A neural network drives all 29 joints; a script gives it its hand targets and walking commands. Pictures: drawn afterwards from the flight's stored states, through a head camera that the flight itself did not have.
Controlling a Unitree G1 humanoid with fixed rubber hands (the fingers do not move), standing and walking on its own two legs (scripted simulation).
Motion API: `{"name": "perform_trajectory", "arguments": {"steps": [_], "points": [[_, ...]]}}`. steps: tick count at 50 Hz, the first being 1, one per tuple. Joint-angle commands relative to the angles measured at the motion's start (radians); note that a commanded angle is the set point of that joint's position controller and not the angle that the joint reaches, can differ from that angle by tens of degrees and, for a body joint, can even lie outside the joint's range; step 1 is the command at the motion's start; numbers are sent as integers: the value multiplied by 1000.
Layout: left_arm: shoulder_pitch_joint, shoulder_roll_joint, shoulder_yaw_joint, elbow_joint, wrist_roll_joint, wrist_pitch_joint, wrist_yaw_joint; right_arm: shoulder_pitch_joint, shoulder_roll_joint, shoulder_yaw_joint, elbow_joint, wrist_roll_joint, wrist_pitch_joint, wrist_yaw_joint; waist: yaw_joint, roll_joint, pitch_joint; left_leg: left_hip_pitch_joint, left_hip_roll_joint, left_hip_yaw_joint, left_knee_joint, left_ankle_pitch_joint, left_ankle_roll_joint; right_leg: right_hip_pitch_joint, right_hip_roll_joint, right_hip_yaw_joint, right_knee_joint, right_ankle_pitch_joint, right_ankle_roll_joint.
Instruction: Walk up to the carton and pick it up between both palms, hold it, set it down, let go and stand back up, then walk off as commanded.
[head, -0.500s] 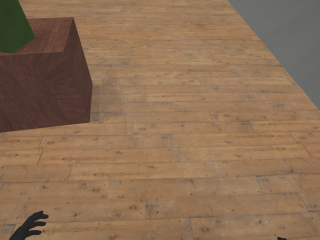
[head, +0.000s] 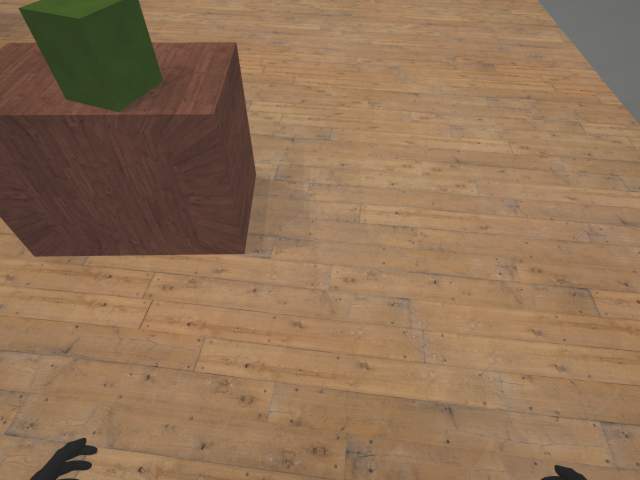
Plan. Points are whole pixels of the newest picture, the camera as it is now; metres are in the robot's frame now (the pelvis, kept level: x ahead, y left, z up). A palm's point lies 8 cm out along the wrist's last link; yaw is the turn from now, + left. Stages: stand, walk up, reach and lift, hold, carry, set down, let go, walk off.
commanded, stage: walk up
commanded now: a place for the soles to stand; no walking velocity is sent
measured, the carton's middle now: (99, 49) +1.20 +0.69 +0.01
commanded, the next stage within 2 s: none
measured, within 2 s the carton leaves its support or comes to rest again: neither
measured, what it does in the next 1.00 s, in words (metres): walks ahead: right foot, then left foot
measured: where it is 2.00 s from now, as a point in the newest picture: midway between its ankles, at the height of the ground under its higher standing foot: (254, 431)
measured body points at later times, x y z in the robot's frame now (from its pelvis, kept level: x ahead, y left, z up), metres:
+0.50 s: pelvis +0.09 +0.02 +0.00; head +0.11 +0.00 +0.45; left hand +0.14 +0.39 -0.05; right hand +0.23 -0.28 -0.11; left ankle +0.15 +0.14 -0.70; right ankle +0.09 -0.12 -0.72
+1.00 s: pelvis +0.17 +0.09 +0.00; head +0.18 +0.09 +0.45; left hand +0.25 +0.45 -0.06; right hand +0.30 -0.22 -0.09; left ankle +0.21 +0.17 -0.72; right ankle +0.20 -0.03 -0.72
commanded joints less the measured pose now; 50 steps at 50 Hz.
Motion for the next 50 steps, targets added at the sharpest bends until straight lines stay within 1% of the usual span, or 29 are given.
{"name": "perform_trajectory", "arguments": {"steps": [1,4,7,10,12,13,14,15,16,17,19,20,22,26,28,29,30,31,32,33,34,38,42,45,46,47,48,49,50], "points": [[17,220,60,58,-2,-9,4,59,-223,-133,-54,-6,-23,-20,-50,125,36,219,216,-485,-408,9,76,-268,24,125,-18,42,-37],[-34,214,58,55,-8,-11,5,77,-237,-130,-56,-10,-18,-16,-68,115,46,258,212,-444,-412,10,82,-245,24,128,-143,36,-34],[-35,209,59,44,-13,-23,13,88,-237,-132,-63,-19,-18,-9,-74,96,41,313,248,-464,-386,122,146,-247,28,120,-253,32,-41],[-11,189,54,51,-14,-28,18,77,-232,-133,-80,-17,-14,-11,-67,111,11,286,241,-439,-348,222,123,-146,38,113,-360,72,-55],[87,182,63,91,-14,-39,21,-15,-228,-126,-96,-17,-10,-5,9,80,1,110,167,-319,-246,275,52,86,60,95,-504,194,-78],[202,204,79,108,-9,-49,27,-80,-195,-117,-126,-7,-10,-3,84,-32,-60,-110,122,-228,-100,238,29,391,59,96,-621,307,-98],[349,302,127,139,13,-52,41,-126,-113,-83,-164,-1,-24,8,180,-179,-172,-325,-31,-82,144,102,-74,677,-165,338,-724,157,-159],[287,351,140,110,21,-43,47,-83,-113,-87,-152,-9,-29,2,150,-231,-156,-492,-24,-85,333,-227,-104,693,-424,592,-756,15,-228],[177,349,140,83,15,-41,44,-96,-198,-102,-130,-32,-16,-4,105,-49,-92,-493,59,-167,373,-182,-76,537,-457,603,-775,-112,-279],[139,320,134,62,9,-42,41,-87,-225,-107,-117,-23,-20,1,82,-61,-38,-464,87,-155,394,-151,-79,473,-427,528,-765,-50,-298],[73,284,127,39,11,-48,38,-2,-210,-110,-82,-22,-21,15,17,-142,-38,-449,135,-147,367,-109,-96,444,-361,314,-759,73,-260],[67,272,120,41,15,-52,35,18,-196,-108,-69,-20,-18,20,16,-190,-27,-419,123,-123,350,-85,-105,419,-319,232,-738,189,-236],[88,288,128,44,12,-54,27,-41,-180,-106,-87,-18,-13,33,25,-183,-51,-341,158,-64,240,-117,-93,352,-326,170,-667,363,-232],[40,321,123,21,17,-44,13,-63,-174,-109,-79,-21,-6,44,19,-230,-42,-171,168,-2,85,-74,-65,224,-302,84,-621,226,-212],[12,308,113,14,9,-41,9,1,-164,-116,-57,-20,-13,41,-31,-212,-93,-12,143,31,-8,17,-36,153,-254,22,-553,208,-173],[-18,304,108,14,15,-36,10,69,-181,-126,-39,-24,-13,34,-94,-163,-111,106,131,45,-27,45,-26,78,-223,-6,-475,150,-148],[-17,252,92,20,23,-31,7,161,-206,-135,7,-26,-14,16,-130,-37,-138,210,73,41,-52,-28,-23,24,-144,-37,-278,129,-121],[4,182,69,15,9,-20,4,228,-270,-153,17,-32,-21,-4,-161,226,-81,257,109,-194,-245,-235,-15,-144,-37,-39,-30,88,-87],[22,158,58,-9,-18,-8,5,156,-347,-164,-27,-25,-26,-17,-132,428,-16,233,254,-650,-473,-441,32,-390,116,-17,146,-139,-42],[6,245,72,26,-10,4,12,123,-358,-158,-26,-13,-17,-21,-103,231,10,156,338,-835,-525,-623,99,-385,105,100,210,-213,-51],[51,262,66,55,-3,11,11,56,-335,-161,-58,2,-13,-24,-61,139,15,165,329,-741,-514,-663,86,-352,61,141,195,-110,-53],[81,233,66,83,0,7,1,18,-253,-138,-48,-19,-18,-30,-41,203,29,112,198,-464,-454,-385,43,-238,21,118,62,70,-41],[20,210,69,63,-1,-1,0,39,-243,-134,-53,-24,-4,-15,-57,163,93,90,236,-417,-435,-366,153,-204,44,97,-172,-48,-34],[42,205,64,70,-2,-18,6,64,-246,-131,-76,-24,-1,-8,-62,153,1,223,232,-422,-372,-257,172,-174,55,97,-309,-16,-44],[69,185,68,77,-3,-24,10,57,-244,-131,-78,-32,1,-6,-46,162,-29,222,247,-417,-348,-228,196,-136,61,82,-369,-14,-48],[104,193,69,94,-1,-28,11,31,-248,-133,-92,-25,7,-2,-24,108,-39,150,247,-400,-321,-203,176,-21,56,87,-445,60,-70],[212,201,76,124,-4,-31,16,-48,-242,-129,-112,-23,16,1,46,64,-72,3,180,-284,-246,-257,116,190,76,82,-593,150,-91],[283,268,100,132,12,-43,26,-119,-169,-107,-144,-16,16,4,113,-71,-33,-288,85,-134,-67,-249,19,447,-4,201,-702,132,-122],[319,352,140,113,31,-41,36,-80,-73,-73,-158,-14,2,9,131,-309,-126,-486,-2,-16,235,-248,-64,617,-333,580,-770,-171,-182]]}}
